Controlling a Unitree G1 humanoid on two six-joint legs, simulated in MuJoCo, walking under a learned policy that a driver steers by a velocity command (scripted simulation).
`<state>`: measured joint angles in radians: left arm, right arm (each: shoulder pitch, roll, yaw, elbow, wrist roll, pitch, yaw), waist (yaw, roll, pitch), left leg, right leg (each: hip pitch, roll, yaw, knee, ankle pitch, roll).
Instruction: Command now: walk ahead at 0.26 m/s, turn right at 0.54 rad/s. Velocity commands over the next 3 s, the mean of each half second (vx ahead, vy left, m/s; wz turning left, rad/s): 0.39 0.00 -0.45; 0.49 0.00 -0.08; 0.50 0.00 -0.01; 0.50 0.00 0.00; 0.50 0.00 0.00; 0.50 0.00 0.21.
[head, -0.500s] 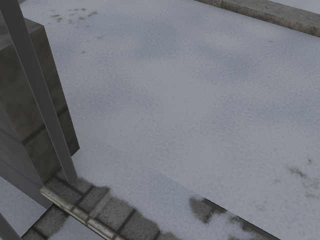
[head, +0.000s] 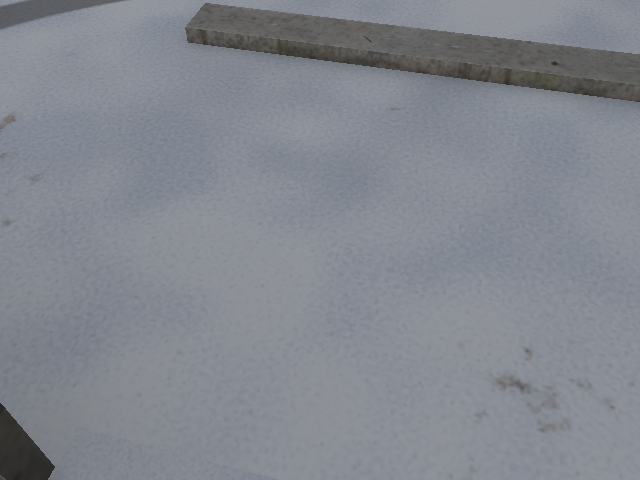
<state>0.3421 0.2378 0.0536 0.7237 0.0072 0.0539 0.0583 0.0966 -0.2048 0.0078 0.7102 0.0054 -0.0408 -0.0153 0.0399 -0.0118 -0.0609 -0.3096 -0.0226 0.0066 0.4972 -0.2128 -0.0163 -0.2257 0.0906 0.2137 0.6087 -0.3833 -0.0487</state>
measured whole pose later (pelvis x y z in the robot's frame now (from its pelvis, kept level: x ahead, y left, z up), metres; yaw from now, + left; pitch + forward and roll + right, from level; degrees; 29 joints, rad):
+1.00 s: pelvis +0.45 -0.08 +0.14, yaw -14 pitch +4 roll +1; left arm 0.55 0.21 0.01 0.98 0.00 -0.07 0.01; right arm -0.03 -0.21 0.00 0.68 0.02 -0.09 0.07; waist 0.10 0.02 -0.01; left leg -0.54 0.01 0.08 0.50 -0.03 0.11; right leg 0.15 -0.02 -0.04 0.28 -0.46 -0.01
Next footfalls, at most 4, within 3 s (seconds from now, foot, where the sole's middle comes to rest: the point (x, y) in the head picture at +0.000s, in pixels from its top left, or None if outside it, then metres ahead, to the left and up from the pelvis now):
0.40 right None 0.25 -0.15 -0.61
1.00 left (359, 386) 0.65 -0.01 -0.61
1.52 right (487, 290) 0.90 -0.30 -0.61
2.08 left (400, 191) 1.22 -0.12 -0.61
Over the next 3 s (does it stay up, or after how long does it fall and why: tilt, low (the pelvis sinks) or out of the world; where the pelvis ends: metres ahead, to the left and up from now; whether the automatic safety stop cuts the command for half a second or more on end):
stays up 1.50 -0.33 0.17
